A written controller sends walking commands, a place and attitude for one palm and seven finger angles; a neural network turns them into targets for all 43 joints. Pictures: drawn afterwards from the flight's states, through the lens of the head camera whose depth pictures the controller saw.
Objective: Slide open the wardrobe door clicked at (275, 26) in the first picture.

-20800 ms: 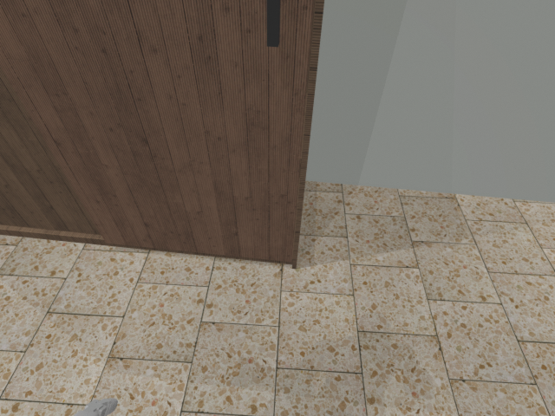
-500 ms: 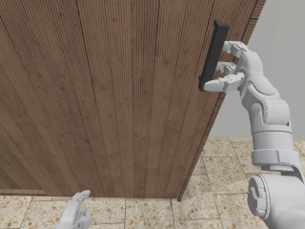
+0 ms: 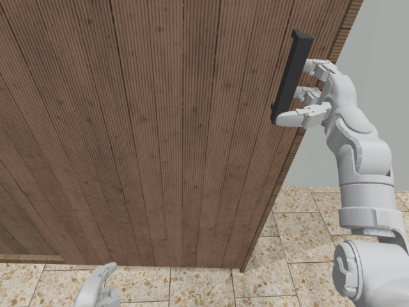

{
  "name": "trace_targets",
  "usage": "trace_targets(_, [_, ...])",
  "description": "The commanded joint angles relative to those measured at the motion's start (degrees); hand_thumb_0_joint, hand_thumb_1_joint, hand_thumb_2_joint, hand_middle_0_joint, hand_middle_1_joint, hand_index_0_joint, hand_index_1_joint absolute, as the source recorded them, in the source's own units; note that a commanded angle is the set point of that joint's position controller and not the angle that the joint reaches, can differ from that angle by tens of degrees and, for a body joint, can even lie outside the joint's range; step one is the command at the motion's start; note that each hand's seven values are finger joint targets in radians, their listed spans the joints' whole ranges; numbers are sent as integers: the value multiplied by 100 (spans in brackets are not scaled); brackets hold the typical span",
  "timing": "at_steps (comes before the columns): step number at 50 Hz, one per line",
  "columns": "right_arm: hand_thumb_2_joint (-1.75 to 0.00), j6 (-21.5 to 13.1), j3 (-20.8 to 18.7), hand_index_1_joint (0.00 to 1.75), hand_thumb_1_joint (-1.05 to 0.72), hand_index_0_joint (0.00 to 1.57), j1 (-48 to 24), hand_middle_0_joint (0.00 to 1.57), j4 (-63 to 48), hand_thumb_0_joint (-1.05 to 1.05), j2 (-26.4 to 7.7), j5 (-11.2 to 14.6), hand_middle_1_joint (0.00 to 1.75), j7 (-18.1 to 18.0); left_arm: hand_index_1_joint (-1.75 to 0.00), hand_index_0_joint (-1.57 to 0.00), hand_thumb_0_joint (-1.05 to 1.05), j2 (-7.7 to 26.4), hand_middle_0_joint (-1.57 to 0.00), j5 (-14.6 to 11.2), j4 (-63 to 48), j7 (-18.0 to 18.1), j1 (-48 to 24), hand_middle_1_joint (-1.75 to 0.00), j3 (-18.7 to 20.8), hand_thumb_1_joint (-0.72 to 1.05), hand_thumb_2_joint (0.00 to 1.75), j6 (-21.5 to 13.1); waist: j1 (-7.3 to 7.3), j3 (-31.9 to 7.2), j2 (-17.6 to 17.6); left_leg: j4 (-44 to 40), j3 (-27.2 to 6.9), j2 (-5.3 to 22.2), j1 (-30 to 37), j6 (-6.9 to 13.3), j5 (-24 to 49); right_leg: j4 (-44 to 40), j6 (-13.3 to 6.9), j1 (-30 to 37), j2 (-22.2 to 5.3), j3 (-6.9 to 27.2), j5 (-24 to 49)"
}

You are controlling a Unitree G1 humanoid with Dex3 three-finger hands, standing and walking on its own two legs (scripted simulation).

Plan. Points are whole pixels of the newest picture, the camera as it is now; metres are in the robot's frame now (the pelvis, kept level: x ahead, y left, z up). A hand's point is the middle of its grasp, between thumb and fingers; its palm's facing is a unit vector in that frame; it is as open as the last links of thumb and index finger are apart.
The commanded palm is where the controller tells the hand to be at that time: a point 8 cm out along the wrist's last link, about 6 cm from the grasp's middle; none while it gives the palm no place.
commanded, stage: slide the fingers in behind the handle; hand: right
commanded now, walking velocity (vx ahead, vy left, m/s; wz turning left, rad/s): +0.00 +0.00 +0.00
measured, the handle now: (286, 78) +0.47 -0.12 +0.26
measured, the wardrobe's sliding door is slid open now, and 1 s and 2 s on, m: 0.00 0.00 0.00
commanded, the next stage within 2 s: grip the handle and tug to test in 0.70 s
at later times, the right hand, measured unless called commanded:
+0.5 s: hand (297, 100) +0.40 -0.13 +0.26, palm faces +0.03 +1.00 -0.04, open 14.7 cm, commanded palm +0.38 -0.16 +0.26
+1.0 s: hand (297, 100) +0.40 -0.13 +0.26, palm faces +0.03 +1.00 -0.04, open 14.0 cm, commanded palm +0.38 -0.16 +0.26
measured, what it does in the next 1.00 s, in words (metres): stands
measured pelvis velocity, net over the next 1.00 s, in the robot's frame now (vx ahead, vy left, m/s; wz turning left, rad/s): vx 0.00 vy -0.01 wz -0.02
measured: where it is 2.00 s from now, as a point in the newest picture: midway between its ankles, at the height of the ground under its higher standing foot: outside the picture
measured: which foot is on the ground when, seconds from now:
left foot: down 0.00-1.00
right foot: down 0.00-1.00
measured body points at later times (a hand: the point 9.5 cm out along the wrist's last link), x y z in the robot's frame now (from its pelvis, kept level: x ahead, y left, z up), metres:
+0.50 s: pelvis +0.00 -0.01 +0.00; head -0.03 +0.02 +0.45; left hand +0.19 +0.21 -0.09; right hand +0.39 -0.18 +0.26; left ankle -0.02 +0.07 -0.75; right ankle -0.01 -0.09 -0.75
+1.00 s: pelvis +0.00 -0.01 +0.00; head -0.03 +0.01 +0.45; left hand +0.19 +0.20 -0.09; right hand +0.39 -0.18 +0.26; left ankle -0.02 +0.07 -0.75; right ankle -0.01 -0.09 -0.75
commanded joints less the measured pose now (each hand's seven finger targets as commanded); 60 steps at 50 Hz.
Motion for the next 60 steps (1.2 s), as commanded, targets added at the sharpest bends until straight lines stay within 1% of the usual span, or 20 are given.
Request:
trace_targets(1, [-30,-500,-108,120,50,30,-3100,30,-1398,0,-823,150,120,109,-30,-20,0,565,-20,5,-932,32,-940,-30,190,90,90,-302,52,-1590,332,-150,-448,315,252,-189,2049,-21,-69,726,-157,425,1650])
trace_targets(3, [-30,-508,-63,120,50,30,-3140,30,-1486,0,-725,140,120,96,-30,-20,0,534,-20,6,-949,16,-970,-30,197,90,90,-325,45,-1653,227,-133,-461,303,216,-172,2073,14,-67,803,-148,428,1681])
trace_targets(6, [-30,-521,-126,120,50,30,-3022,30,-1471,0,-790,161,120,99,-30,-20,0,554,-20,11,-943,9,-964,-30,194,90,90,-308,25,-1647,352,-121,-446,306,268,-186,2152,10,-67,790,-155,433,1728])
trace_targets(10, [-30,-550,137,120,50,30,-3168,30,-1691,0,-505,154,120,84,-30,-20,0,529,-20,19,-959,-9,-995,-30,201,90,90,-324,67,-1739,249,-98,-416,289,204,-162,2117,29,-33,957,-168,461,1836])
trace_targets(11, [-30,-544,25,120,50,30,-3129,30,-1711,0,-588,163,120,61,-30,-20,0,522,-20,17,-957,-5,-1015,-30,194,90,90,-324,53,-1748,302,-107,-426,282,207,-170,2143,36,-45,957,-170,458,1836])
trace_targets(12, [-30,-526,266,120,50,30,-3257,30,-1715,0,-342,154,120,79,-30,-20,0,501,-20,15,-944,-5,-1042,-30,172,90,90,-325,104,-1669,252,-102,-404,281,134,-164,2080,24,-37,952,-162,463,1788])
trace_targets(14, [-30,-526,91,120,50,30,-3316,30,-1741,0,-533,146,120,44,-30,-20,0,516,-20,28,-915,-5,-1018,-30,184,90,90,-339,75,-1744,262,-100,-414,275,159,-152,2068,33,-22,971,-166,491,1794])
trace_targets(16, [-30,-552,158,120,50,30,-3175,30,-1885,0,-415,154,120,39,-30,-20,0,494,-20,41,-955,-17,-1066,-30,180,90,90,-333,40,-1828,169,-61,-398,275,215,-139,2206,41,-10,1063,-159,482,2000])
trace_targets(18, [-30,-551,329,120,50,30,-3347,30,-1988,0,-230,151,120,40,-30,-20,0,474,-20,40,-938,-26,-1069,-30,175,90,90,-338,99,-1810,232,-43,-357,258,146,-128,2205,56,29,1134,-176,511,2068])
trace_targets(21, [-30,-545,225,120,50,30,-3202,30,-2026,0,-303,166,120,19,-30,-20,0,485,-20,61,-930,-35,-1079,-30,180,90,90,-334,47,-1881,253,-28,-364,260,203,-132,2323,68,40,1174,-172,514,2212])
trace_targets(29, [-30,-496,530,120,50,30,-3466,30,-2046,0,37,109,120,-50,-30,-20,0,451,-20,78,-850,-58,-1084,-30,174,90,90,-341,127,-1838,199,4,-301,236,34,-94,2158,80,144,1299,-198,577,2302])
trace_targets(35, [-30,-530,581,120,50,30,-3273,30,-2158,0,101,116,120,-52,-30,-20,0,457,-20,104,-871,-100,-1123,-30,192,90,90,-311,60,-1952,212,61,-264,228,98,-81,2280,103,218,1404,-225,597,2635])
trace_targets(37, [-30,-526,755,120,50,30,-3568,30,-2166,0,275,118,120,-50,-30,-20,0,432,-20,90,-843,-93,-1137,-30,172,90,90,-311,162,-1845,248,45,-259,234,3,-89,2237,109,206,1395,-222,609,2540])
trace_targets(40, [-30,-529,473,120,50,30,-3349,30,-2026,0,9,117,120,-97,-30,-20,0,462,-20,113,-832,-95,-1114,-30,192,90,90,-312,44,-1917,263,37,-257,218,54,-71,2124,89,242,1384,-224,621,2521])
trace_targets(43, [-36,-547,549,122,36,32,-3421,32,-2056,0,111,136,122,-78,-30,-20,0,426,-20,105,-844,-90,-1140,-30,168,90,90,-325,74,-1929,220,38,-271,226,78,-73,2208,105,222,1367,-200,604,2517])
trace_targets(45, [-40,-569,480,123,27,32,-3258,32,-2004,0,20,144,123,-60,-30,-20,0,452,-20,107,-845,-101,-1140,-30,180,90,90,-303,42,-1854,373,17,-257,224,144,-81,2184,70,212,1260,-207,591,2443])
trace_targets(48, [-46,-536,421,125,13,34,-3421,34,-1870,0,-59,150,125,-58,-30,-20,0,441,-20,78,-824,-69,-1154,-30,154,90,90,-299,86,-1723,312,-41,-292,234,79,-89,2031,29,176,1159,-196,576,2156])
trace_targets(52, [-54,-556,504,128,-6,36,-3524,36,-1824,0,26,121,128,-88,-30,-20,0,439,-20,82,-820,-62,-1124,-30,165,90,90,-332,107,-1781,123,-61,-308,238,4,-85,1935,33,174,1234,-201,570,2129])
trace_targets(54, [-58,-528,345,129,-15,37,-3454,37,-1618,0,-131,117,129,-105,-30,-20,0,455,-20,79,-797,-45,-1070,-30,167,90,90,-329,95,-1725,353,-91,-310,230,45,-97,1889,11,141,1101,-194,567,2000])
trace_targets(60, [-70,-621,345,133,-43,40,-3330,40,-1714,0,-169,110,133,-32,-30,-20,0,484,-20,77,-861,-50,-1044,-30,191,90,90,-337,45,-1894,177,-61,-308,250,195,-85,2055,-9,142,1156,-196,535,2179])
